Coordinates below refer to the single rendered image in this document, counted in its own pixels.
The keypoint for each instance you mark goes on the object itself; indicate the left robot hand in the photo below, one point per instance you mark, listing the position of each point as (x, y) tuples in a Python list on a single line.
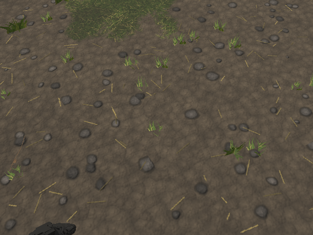
[(50, 228)]

